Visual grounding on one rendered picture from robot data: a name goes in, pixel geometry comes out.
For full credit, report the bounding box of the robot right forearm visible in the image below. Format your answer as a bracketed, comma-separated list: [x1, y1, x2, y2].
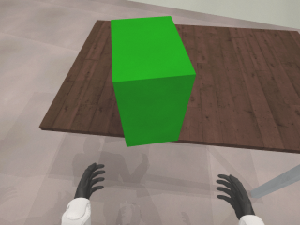
[238, 215, 264, 225]

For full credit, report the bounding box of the left robot hand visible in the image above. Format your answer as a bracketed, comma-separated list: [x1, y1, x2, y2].
[74, 162, 105, 200]

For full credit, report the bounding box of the table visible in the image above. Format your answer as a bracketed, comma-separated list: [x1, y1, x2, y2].
[39, 20, 300, 199]

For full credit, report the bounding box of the robot left forearm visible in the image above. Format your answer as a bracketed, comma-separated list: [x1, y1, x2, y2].
[61, 198, 91, 225]

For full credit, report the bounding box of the right robot hand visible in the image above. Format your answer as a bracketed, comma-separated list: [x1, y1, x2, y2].
[216, 174, 256, 220]

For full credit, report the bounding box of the carton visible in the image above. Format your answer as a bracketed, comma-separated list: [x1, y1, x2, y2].
[111, 16, 196, 147]

